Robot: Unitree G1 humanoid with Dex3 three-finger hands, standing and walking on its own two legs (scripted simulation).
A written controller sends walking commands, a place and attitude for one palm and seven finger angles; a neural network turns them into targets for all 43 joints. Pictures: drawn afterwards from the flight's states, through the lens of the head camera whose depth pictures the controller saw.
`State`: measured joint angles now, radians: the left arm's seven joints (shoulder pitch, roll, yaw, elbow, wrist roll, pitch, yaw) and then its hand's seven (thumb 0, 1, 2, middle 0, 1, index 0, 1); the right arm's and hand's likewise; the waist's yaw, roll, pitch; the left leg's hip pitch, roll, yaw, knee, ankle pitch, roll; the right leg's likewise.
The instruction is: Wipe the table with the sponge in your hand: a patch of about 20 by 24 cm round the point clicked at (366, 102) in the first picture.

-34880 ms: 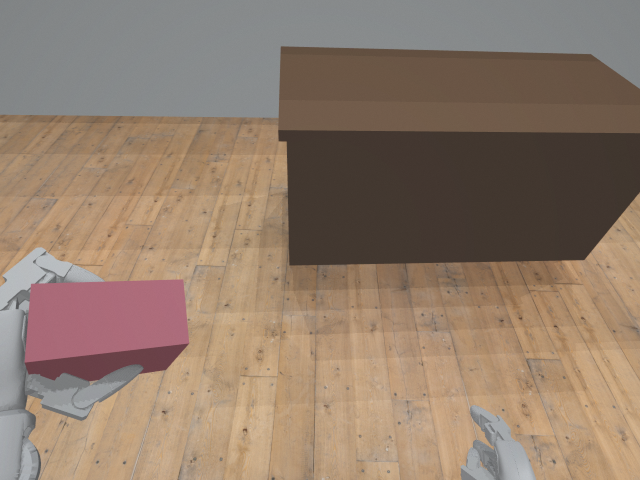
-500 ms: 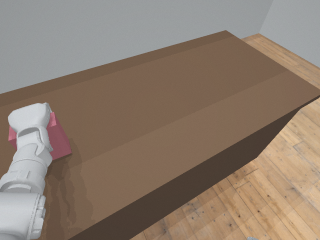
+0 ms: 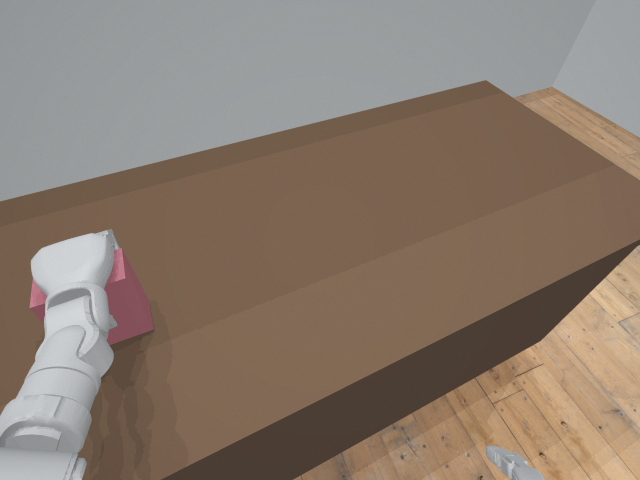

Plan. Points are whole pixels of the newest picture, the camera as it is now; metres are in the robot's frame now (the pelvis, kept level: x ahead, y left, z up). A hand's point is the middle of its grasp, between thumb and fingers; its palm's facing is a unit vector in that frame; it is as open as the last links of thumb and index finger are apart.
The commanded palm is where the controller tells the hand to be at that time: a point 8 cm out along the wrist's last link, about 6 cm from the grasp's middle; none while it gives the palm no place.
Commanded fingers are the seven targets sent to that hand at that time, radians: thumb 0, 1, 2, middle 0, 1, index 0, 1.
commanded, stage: wipe back along the first lane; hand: left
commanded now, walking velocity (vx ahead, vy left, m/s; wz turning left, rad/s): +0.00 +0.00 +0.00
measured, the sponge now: (103, 311) +0.33 +0.34 -0.02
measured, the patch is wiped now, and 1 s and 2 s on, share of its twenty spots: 0.90 0.90 0.95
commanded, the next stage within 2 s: lift the sponge slowly off the table in 1.30 s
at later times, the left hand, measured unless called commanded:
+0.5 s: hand (101, 316) +0.30 +0.31 +0.02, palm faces -0.05 -0.03 -1.00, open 10.5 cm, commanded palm +0.26 +0.28 +0.06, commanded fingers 0.00 0.10 1.30 -1.20 -1.60 -1.20 -1.60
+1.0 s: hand (112, 354) +0.25 +0.28 +0.02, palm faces -0.02 -0.05 -1.00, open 10.5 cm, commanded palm +0.21 +0.25 +0.06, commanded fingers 0.00 0.10 1.30 -1.20 -1.60 -1.20 -1.60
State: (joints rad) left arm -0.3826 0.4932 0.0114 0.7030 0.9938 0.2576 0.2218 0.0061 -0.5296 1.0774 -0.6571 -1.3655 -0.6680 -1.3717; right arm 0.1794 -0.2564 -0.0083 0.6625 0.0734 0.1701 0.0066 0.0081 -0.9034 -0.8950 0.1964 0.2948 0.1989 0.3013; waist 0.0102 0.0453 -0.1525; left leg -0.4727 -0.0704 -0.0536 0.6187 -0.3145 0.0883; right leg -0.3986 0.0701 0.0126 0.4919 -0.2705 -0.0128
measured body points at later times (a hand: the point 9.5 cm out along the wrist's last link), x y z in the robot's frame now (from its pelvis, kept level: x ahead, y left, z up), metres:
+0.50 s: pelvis -0.01 -0.01 +0.00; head -0.01 -0.01 +0.45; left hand +0.30 +0.31 +0.08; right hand +0.16 -0.24 -0.10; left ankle -0.02 +0.05 -0.73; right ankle -0.02 -0.13 -0.73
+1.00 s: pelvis +0.00 -0.02 +0.00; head -0.02 -0.04 +0.45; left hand +0.25 +0.27 +0.08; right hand +0.22 -0.25 -0.07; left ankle -0.02 +0.05 -0.73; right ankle -0.02 -0.13 -0.73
